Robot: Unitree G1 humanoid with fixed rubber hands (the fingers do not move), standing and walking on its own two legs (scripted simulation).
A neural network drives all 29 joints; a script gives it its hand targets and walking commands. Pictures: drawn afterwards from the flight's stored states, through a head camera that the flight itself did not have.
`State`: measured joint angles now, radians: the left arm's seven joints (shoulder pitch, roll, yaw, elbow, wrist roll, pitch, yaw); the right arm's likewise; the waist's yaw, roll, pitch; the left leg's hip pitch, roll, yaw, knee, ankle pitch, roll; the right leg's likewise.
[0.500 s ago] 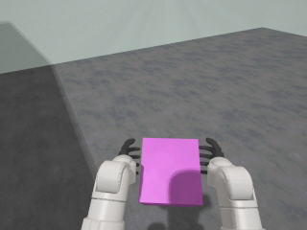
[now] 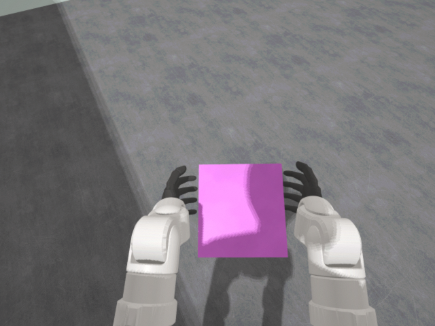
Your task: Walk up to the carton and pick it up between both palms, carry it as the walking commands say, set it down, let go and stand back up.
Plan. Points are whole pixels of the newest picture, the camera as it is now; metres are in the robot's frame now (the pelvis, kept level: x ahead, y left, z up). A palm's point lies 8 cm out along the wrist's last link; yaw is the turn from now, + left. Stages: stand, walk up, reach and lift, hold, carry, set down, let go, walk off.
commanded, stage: carry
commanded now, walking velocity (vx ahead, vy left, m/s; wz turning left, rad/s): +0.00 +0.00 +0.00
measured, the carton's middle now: (238, 211) +0.35 -0.02 -0.05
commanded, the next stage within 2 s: none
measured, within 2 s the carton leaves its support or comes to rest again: neither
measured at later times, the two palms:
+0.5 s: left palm (188, 150) +0.47 +0.09 +0.00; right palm (294, 143) +0.49 -0.15 +0.00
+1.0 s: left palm (192, 106) +0.63 +0.09 -0.02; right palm (284, 103) +0.63 -0.15 -0.01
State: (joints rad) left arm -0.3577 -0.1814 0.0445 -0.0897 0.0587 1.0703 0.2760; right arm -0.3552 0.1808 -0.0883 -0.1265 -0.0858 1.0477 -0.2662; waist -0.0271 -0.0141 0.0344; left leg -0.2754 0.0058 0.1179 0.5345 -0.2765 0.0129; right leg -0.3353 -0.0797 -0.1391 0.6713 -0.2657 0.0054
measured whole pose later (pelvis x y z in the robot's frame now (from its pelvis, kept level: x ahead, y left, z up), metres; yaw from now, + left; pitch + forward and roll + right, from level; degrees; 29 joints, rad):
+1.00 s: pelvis +0.34 -0.02 -0.04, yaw +1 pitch +2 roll +0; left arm -0.19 -0.14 0.03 0.13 0.06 0.81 0.18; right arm -0.23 0.15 -0.03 0.12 -0.10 0.77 -0.18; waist -0.06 0.04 -0.03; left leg -0.05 0.02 0.14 0.69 -0.61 0.00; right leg -0.49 -0.01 -0.08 0.81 -0.34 -0.02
